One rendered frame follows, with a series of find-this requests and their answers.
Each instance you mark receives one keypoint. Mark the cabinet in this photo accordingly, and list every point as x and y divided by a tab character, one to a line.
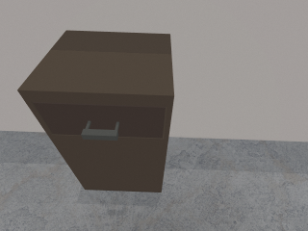
108	68

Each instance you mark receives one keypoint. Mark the handle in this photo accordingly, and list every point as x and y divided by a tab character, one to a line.
100	134

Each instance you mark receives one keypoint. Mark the drawer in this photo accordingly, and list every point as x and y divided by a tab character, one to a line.
134	121

